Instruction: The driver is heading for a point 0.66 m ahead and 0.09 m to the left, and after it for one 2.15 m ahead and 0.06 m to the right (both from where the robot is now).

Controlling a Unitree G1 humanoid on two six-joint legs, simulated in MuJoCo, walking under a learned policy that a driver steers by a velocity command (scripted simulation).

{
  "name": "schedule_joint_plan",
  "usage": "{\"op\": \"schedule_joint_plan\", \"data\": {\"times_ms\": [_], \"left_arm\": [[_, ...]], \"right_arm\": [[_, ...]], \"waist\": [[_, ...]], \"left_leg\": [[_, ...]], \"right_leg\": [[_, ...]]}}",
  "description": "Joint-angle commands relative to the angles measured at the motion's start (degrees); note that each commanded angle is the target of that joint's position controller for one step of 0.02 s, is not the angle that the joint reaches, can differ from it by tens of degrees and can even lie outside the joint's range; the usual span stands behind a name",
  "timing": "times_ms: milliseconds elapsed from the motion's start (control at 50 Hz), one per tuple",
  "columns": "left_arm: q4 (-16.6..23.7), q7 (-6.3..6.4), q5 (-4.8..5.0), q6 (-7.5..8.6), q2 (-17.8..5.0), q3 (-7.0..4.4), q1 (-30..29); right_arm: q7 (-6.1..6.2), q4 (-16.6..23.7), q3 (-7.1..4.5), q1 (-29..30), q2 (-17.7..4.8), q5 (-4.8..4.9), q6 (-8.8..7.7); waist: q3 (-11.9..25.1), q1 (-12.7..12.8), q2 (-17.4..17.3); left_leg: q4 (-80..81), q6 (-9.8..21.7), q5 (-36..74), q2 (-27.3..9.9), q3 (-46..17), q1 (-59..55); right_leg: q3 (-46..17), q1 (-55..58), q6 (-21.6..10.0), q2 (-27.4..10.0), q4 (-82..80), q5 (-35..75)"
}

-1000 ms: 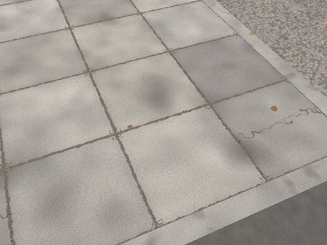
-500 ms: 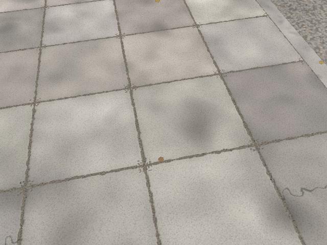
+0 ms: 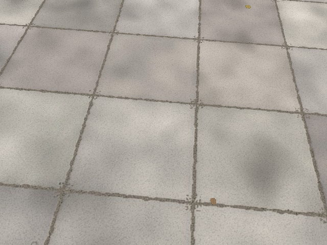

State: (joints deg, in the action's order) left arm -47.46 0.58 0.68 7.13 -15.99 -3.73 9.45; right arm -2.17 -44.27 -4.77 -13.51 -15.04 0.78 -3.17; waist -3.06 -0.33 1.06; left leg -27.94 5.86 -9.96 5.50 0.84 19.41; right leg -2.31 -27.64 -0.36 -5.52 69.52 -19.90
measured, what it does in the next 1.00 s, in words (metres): walks ahead, turning left: right foot, then left foot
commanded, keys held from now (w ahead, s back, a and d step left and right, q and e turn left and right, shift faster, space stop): w+q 0.62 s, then w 0.16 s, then no key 0.04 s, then e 0.18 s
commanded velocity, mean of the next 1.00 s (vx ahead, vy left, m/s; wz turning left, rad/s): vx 0.46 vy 0.00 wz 0.45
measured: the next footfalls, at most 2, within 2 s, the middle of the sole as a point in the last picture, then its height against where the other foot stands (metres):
right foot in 0.36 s outside the picture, level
left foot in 0.88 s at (106, 219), level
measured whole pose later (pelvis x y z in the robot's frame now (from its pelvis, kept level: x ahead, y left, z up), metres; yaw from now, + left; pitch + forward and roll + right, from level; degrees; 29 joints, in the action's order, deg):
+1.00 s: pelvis +0.48 +0.10 +0.00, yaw +25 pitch +2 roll -1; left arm -51.3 -0.4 1.9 3.1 -17.0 -2.8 16.6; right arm -1.4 -37.2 -2.1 -4.8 -13.7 -0.9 -3.1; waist -3.4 2.5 0.8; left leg -30.0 2.3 -8.1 -1.0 3.5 24.4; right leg -1.9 -21.3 2.2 -2.7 64.4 -31.6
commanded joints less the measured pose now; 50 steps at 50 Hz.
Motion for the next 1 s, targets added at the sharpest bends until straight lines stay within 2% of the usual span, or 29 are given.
{"op": "schedule_joint_plan", "data": {"times_ms": [20,80,160,240,300,320,340,360,380,400,420,440,460,480,520,600,640,700,780,820,840,860,880,900,920,940,960,980,1000], "left_arm": [[3.7,0.22,-1.16,-0.53,-5.5,-1.80,2.5],[6.2,0.53,-1.74,-1.20,-4.2,-1.40,-3.7],[8.9,-0.29,-1.06,-0.64,-2.7,-0.66,-11.7],[11.3,-1.56,-0.43,0.34,-3.6,-0.59,-16.5],[11.8,-2.21,-0.24,1.22,-5.4,-1.16,-15.2],[11.3,-2.13,-0.17,1.46,-6.0,-1.50,-12.8],[10.1,-1.84,-0.38,1.73,-7.1,-2.18,-7.6],[8.9,-1.46,-1.23,1.95,-9.2,-3.01,-0.2],[8.1,-0.96,-2.04,1.66,-13.0,-4.04,9.1],[6.6,-1.60,-1.51,0.89,-13.2,-4.04,11.6],[7.7,-1.45,-0.53,0.45,-7.8,-2.75,9.4],[8.2,-1.15,-0.39,-0.15,-5.4,-2.02,6.3],[8.2,-1.15,-0.96,-0.55,-5.0,-1.63,3.6],[7.8,-1.16,-1.29,-0.61,-4.0,-1.26,2.0],[6.9,-1.24,-1.30,-0.12,-3.7,-1.21,1.2],[4.9,-1.18,-1.07,0.50,-6.3,-2.16,2.7],[4.0,-1.05,-1.09,0.19,-7.0,-2.29,3.7],[2.6,-1.06,-0.57,-0.45,-7.9,-2.21,5.7],[0.2,-1.11,0.72,-1.67,-9.9,-2.47,9.9],[-0.7,-0.92,1.01,-2.62,-10.6,-2.47,9.7],[-1.2,-0.76,1.32,-3.01,-11.3,-2.46,9.6],[-1.4,-0.60,1.71,-3.34,-11.3,-2.18,8.7],[-1.4,-0.45,1.46,-3.14,-9.9,-1.51,9.2],[1.1,-0.81,-1.30,-2.37,-5.0,0.48,9.8],[-0.9,-1.52,-0.38,-1.87,-2.3,1.78,17.8],[-2.1,-1.48,1.53,-2.06,-9.2,-0.36,14.1],[0.0,-1.30,2.51,-2.57,-8.4,-0.38,9.2],[-0.3,-0.66,1.79,-3.48,-6.5,-0.16,8.1],[-0.8,-0.03,0.82,-4.74,-6.5,-0.56,8.5]], "right_arm": [[0.86,4.8,-1.41,1.0,-6.7,-0.02,-1.58],[2.13,4.0,-1.88,-2.7,-8.6,0.21,-1.62],[2.94,3.3,-1.72,-6.2,-8.3,0.54,-0.98],[3.20,2.3,-1.79,-9.1,-8.6,0.84,-0.46],[3.75,2.5,-1.95,-8.8,-8.9,0.84,0.23],[3.82,2.7,-2.05,-8.0,-9.0,0.77,0.46],[3.75,3.4,-1.80,-6.6,-8.3,0.75,0.57],[3.37,4.5,-0.93,-5.1,-6.0,0.31,0.40],[3.35,5.8,-0.03,-8.1,-3.0,-0.01,0.13],[3.30,6.5,0.70,-14.8,-2.5,1.28,-0.35],[3.31,5.1,-0.42,-12.5,-8.1,1.90,-0.12],[3.22,6.0,-0.90,-6.7,-9.9,1.35,0.28],[3.15,6.8,-0.95,-3.9,-9.2,0.55,0.43],[2.90,7.1,-1.12,-3.1,-8.1,0.26,0.59],[2.45,7.1,-0.90,-4.5,-5.7,1.01,1.30],[2.45,9.0,-0.54,-0.9,-4.4,0.53,1.84],[2.06,9.4,-0.26,1.2,-3.9,0.55,1.50],[1.08,10.5,0.64,6.8,-2.3,0.32,0.59],[-0.18,13.1,1.26,13.9,-2.1,0.56,-0.04],[-0.53,13.8,0.93,14.1,-3.0,0.07,-0.34],[-0.50,13.4,0.37,11.6,-4.1,-0.51,-0.58],[-0.32,11.3,-0.69,4.5,-5.9,-1.06,-0.93],[0.37,9.1,-1.89,-2.5,-9.1,-1.75,-1.01],[1.64,7.9,-2.91,-10.6,-15.0,-3.47,-0.65],[1.69,8.6,-2.06,-9.4,-14.8,-3.22,-0.15],[1.40,8.8,-1.51,-8.8,-11.2,-2.57,0.39],[1.27,8.3,-0.77,-4.8,-9.2,-1.83,0.20],[1.12,7.6,-0.12,-0.9,-7.1,-1.16,-0.19],[1.05,7.4,0.30,2.5,-5.3,-0.99,-0.49]], "waist": [[6.7,2.1,-2.1],[4.5,0.5,-2.7],[3.1,-2.6,-5.7],[2.3,-4.4,-6.6],[2.7,-3.1,-7.9],[3.2,-1.8,-9.0],[5.4,1.1,-9.2],[11.7,4.7,-7.4],[20.9,6.1,2.1],[25.3,3.3,19.4],[18.2,4.1,11.6],[10.6,4.8,5.4],[6.3,3.4,1.9],[3.8,2.0,2.1],[3.2,0.5,4.9],[2.5,0.6,3.0],[2.5,1.4,2.3],[1.1,3.4,1.8],[-1.6,5.4,2.1],[-1.3,4.0,3.3],[1.1,2.0,4.8],[5.5,-2.4,4.9],[10.5,-5.5,3.9],[20.5,-6.8,-7.4],[32.1,-3.7,-16.1],[30.1,-6.5,-7.4],[21.1,-4.6,-7.5],[14.8,-2.2,-4.8],[11.6,-0.1,-5.8]], "left_leg": [[15.1,11.2,14.7,-14.9,-19.6,-9.3],[15.7,10.5,17.5,-13.2,-16.7,-8.0],[14.7,7.3,10.5,-10.8,-15.7,-7.9],[11.3,6.6,7.9,-12.5,-19.9,-11.1],[6.8,5.7,9.0,-14.1,-24.5,-14.7],[4.9,5.2,11.3,-14.0,-25.4,-15.0],[0.8,4.0,16.0,-12.0,-24.8,-14.1],[-9.7,2.1,16.6,-8.9,-22.1,-9.8],[-28.5,-1.5,3.6,-2.5,-15.5,5.4],[-41.6,-3.5,-25.3,0.3,-12.6,21.0],[-48.1,-3.9,-21.5,-4.3,-13.7,26.2],[-48.4,-4.2,-16.1,-6.3,-11.0,26.6],[-46.4,-4.3,-12.0,-8.3,-9.7,24.3],[-43.9,-4.2,-9.8,-9.9,-9.6,22.2],[-41.6,-4.2,-7.7,-11.5,-8.1,18.7],[-35.4,-5.4,-1.0,-12.6,-8.0,23.1],[-29.5,-5.6,4.1,-12.3,-7.6,23.3],[-18.1,-5.0,10.4,-11.1,-4.7,20.2],[-9.2,-3.9,7.8,-9.9,-1.1,19.2],[-5.6,-2.4,3.5,-8.0,0.5,16.2],[-3.6,-1.3,2.5,-6.1,1.7,10.7],[1.1,0.2,7.9,-4.0,2.8,0.2],[1.9,1.7,19.9,-5.7,1.1,-13.8],[-5.1,7.3,48.9,-21.7,-14.5,-35.4],[-2.4,17.4,56.5,-34.7,-31.7,-45.5],[-0.7,14.7,52.9,-30.9,-25.1,-38.1],[0.7,11.7,47.4,-27.5,-17.4,-31.9],[3.8,9.3,40.8,-24.4,-12.9,-23.5],[6.7,8.0,35.4,-22.6,-9.7,-16.3]], "right_leg": [[-1.8,-7.8,1.2,-2.5,-5.2,4.7],[-0.8,-10.7,3.2,-0.8,-15.2,12.6],[-0.7,-8.4,3.0,2.7,-31.8,24.3],[-1.2,-6.0,2.1,4.8,-39.2,24.8],[-2.0,-2.5,0.6,5.6,-42.4,18.9],[-1.5,0.7,-0.2,5.9,-43.1,16.5],[-0.2,8.1,-1.6,6.6,-45.5,17.0],[-3.5,21.3,-4.5,2.0,-44.4,17.9],[-18.4,42.2,-10.2,-9.8,-43.3,14.5],[-41.2,51.9,-15.6,-19.0,-49.5,2.8],[-39.2,46.4,-13.7,-18.2,-51.3,-7.2],[-29.7,37.3,-11.4,-15.9,-52.6,-5.0],[-23.4,29.2,-10.5,-13.5,-54.3,1.0],[-18.6,24.1,-10.0,-11.3,-55.9,5.9],[-11.1,19.3,-9.7,-8.7,-58.8,10.8],[-3.3,20.6,-11.2,-9.5,-60.9,20.6],[0.1,22.3,-10.8,-9.0,-60.9,23.7],[4.5,23.0,-9.9,-7.6,-61.1,24.5],[5.2,27.7,-9.9,-9.9,-60.3,24.4],[5.9,30.6,-8.7,-10.6,-55.7,37.6],[6.0,31.1,-7.7,-10.0,-51.0,48.3],[7.1,30.0,-6.0,-7.9,-43.1,55.3],[8.2,23.2,-3.4,-4.9,-33.3,50.8],[8.7,5.9,0.1,0.6,-12.8,17.9],[0.0,-5.5,2.5,7.1,3.8,-21.1],[-6.1,-6.2,2.3,4.4,6.3,-19.4],[-4.0,-10.3,2.1,2.2,4.1,-16.8],[-2.5,-9.9,2.7,0.2,-0.3,-13.0],[-1.9,-6.5,3.3,-1.1,-3.0,-9.7]]}}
